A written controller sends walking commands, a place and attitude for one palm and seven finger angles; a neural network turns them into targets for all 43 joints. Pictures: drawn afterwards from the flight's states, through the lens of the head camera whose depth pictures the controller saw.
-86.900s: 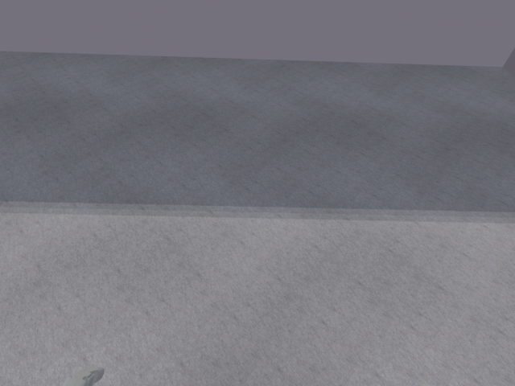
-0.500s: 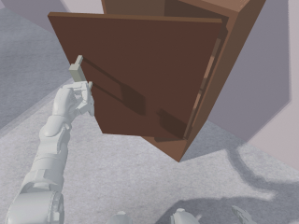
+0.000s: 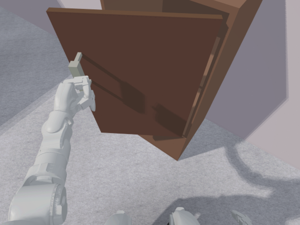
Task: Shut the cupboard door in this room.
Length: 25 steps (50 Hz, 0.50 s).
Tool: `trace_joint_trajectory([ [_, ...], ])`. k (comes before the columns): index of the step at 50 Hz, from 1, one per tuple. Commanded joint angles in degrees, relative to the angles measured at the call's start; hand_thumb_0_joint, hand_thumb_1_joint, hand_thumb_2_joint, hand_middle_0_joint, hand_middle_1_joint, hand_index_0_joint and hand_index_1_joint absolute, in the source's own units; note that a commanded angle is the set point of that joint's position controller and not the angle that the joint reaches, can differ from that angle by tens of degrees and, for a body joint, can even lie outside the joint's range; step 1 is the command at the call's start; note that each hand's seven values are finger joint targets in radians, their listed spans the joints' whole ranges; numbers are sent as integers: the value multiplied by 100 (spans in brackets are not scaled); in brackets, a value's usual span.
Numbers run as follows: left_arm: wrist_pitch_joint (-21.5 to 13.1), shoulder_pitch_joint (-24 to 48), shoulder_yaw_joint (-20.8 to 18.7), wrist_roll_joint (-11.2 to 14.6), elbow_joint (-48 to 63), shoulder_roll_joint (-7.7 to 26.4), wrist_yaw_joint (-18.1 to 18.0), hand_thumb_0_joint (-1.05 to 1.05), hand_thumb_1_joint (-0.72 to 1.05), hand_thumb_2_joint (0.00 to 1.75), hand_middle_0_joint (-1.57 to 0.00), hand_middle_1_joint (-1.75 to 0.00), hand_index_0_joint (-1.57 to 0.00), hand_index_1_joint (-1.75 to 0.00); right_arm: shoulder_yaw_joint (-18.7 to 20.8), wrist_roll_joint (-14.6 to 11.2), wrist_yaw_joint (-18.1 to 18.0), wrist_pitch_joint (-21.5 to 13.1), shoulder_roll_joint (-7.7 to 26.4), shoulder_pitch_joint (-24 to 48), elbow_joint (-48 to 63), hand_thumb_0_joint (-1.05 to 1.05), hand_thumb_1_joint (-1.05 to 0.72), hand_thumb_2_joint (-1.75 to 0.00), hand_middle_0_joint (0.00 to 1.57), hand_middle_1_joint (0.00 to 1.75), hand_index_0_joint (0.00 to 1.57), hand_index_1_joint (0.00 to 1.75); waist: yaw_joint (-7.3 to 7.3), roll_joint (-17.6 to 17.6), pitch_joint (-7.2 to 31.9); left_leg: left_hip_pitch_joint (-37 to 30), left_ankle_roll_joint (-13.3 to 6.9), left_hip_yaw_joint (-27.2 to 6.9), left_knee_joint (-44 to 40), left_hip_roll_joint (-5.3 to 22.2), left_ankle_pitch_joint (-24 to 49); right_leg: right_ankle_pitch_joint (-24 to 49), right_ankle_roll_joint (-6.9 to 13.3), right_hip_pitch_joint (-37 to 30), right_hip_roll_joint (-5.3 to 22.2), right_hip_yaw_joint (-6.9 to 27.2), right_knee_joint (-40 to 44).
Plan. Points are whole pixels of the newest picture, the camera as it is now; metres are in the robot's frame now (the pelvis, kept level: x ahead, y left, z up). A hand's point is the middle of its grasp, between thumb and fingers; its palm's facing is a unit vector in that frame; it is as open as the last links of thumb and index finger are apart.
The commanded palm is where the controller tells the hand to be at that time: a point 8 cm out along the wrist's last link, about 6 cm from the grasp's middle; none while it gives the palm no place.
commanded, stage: push the door shut along its arc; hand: left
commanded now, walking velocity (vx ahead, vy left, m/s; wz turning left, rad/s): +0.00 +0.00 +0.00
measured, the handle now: (82, 75) +0.52 +0.20 +0.08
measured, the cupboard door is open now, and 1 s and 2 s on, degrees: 32 18 5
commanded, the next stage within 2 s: pull the fist back off the door in 1.68 s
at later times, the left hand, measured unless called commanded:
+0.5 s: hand (95, 83) +0.48 +0.16 +0.08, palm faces -0.20 -0.98 -0.03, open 3.1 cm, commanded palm +0.48 +0.20 +0.08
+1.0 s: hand (109, 69) +0.53 +0.12 +0.09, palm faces -0.32 -0.95 -0.02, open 3.1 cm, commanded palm +0.54 +0.17 +0.08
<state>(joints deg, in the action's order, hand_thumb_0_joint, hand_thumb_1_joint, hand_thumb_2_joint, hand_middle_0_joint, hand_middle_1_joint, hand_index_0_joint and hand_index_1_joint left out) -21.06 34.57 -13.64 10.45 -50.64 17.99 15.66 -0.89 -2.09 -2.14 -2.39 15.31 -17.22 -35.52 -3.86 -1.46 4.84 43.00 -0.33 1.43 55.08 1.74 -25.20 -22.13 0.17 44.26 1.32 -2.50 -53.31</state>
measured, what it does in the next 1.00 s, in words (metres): stands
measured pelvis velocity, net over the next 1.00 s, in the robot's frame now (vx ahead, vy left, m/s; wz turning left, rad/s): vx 0.00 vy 0.00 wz -0.02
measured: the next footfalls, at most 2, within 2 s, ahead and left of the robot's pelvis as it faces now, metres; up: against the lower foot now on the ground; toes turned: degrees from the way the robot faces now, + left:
none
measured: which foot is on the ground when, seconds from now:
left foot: down 0.00-1.00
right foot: down 0.00-1.00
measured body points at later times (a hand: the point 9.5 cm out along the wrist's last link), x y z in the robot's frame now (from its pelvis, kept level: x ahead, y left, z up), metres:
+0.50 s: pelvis +0.00 +0.01 -0.01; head +0.11 +0.01 +0.42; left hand +0.49 +0.21 +0.08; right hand +0.04 -0.27 -0.13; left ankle +0.02 +0.12 -0.68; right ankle +0.04 -0.12 -0.68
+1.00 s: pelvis +0.00 +0.00 -0.03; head +0.14 +0.01 +0.40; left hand +0.54 +0.17 +0.09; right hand +0.00 -0.27 -0.14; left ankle +0.02 +0.12 -0.68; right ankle +0.04 -0.12 -0.68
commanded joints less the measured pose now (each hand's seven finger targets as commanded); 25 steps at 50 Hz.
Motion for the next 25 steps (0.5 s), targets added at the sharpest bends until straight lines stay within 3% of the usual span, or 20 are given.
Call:
trace_joint_trajectory([
  [1,-317,2458,-287,63,1030,1297,-11,0,90,90,-130,-150,-130,-150,320,-4,-74,-180,899,-363,577,0,-90,-90,20,30,20,30,-99,53,2106,-877,-79,-188,-798,-164,1128,1258,89,-1210,-164,123,598],
  [4,-367,3258,-272,21,718,1481,78,0,90,90,-130,-150,-130,-150,291,-17,-117,-172,919,-366,480,0,-90,-90,20,30,20,30,-303,191,1797,-608,-107,-215,-746,-157,710,870,63,-981,-167,183,659],
  [5,-405,3486,-237,28,712,1479,111,0,90,90,-130,-150,-130,-150,282,-8,-137,-187,934,-388,472,0,-90,-90,20,30,20,30,-338,80,1814,-656,-115,-236,-720,-163,720,841,78,-893,-184,174,632],
  [9,-439,3756,-161,31,359,1453,300,0,90,90,-130,-150,-130,-150,274,-2,-130,-233,978,-450,382,0,-90,-90,20,30,20,30,-370,-206,2206,-857,-70,-332,-595,-142,898,921,121,-638,-184,136,474],
  [11,-429,4108,-83,48,325,1435,386,0,90,90,-130,-150,-130,-150,277,6,-133,-252,1005,-528,309,0,-90,-90,20,30,20,30,-486,-264,2352,-940,-81,-376,-507,-128,1030,1009,109,-479,-184,118,414],
  [12,-409,4031,-250,40,174,1620,421,0,90,90,-130,-150,-130,-150,290,15,-129,-247,1031,-583,277,0,-90,-90,20,30,20,30,-423,-215,2470,-928,-73,-385,-481,-128,1108,1072,116,-571,-183,129,393],
  [15,-380,4226,-182,40,153,1611,561,0,90,90,-130,-150,-130,-150,301,25,-137,-253,1057,-696,260,0,-90,-90,20,30,20,30,-495,-289,2705,-1030,-87,-430,-391,-118,1374,1244,122,-463,-201,96,294],
  [16,-340,4279,16,48,88,1405,607,0,90,90,-130,-150,-130,-150,290,7,-119,-249,1041,-673,243,0,-90,-90,20,30,20,30,-546,-349,2645,-1049,-73,-427,-388,-107,1317,1171,112,-337,-198,91,318],
  [18,-287,4402,-54,32,-24,1547,650,0,90,90,-130,-150,-130,-150,295,15,-115,-228,1080,-735,199,0,-90,-90,20,30,20,30,-585,-375,2521,-954,-71,-437,-366,-94,1235,1085,112,-243,-204,93,337],
  [21,-259,4679,-23,9,-60,1539,665,0,90,90,-130,-150,-130,-150,305,28,-112,-217,1093,-838,160,0,-90,-90,20,30,20,30,-668,-345,2628,-1020,-88,-487,-318,-82,1391,1159,113,-153,-218,68,296],
  [22,-264,4689,-177,2,-20,1718,663,0,90,90,-130,-150,-130,-150,324,38,-111,-209,1117,-878,141,0,-90,-90,20,30,20,30,-628,-427,2732,-1074,-77,-493,-298,-70,1479,1206,121,-157,-217,65,272],
  [25,-246,4845,-31,-25,-105,1570,706,0,90,90,-130,-150,-130,-150,318,60,-88,-199,1105,-981,126,0,-90,-90,20,30,20,30,-691,-507,2787,-1197,-83,-540,-256,-77,1648,1213,137,-12,-243,24,237],
])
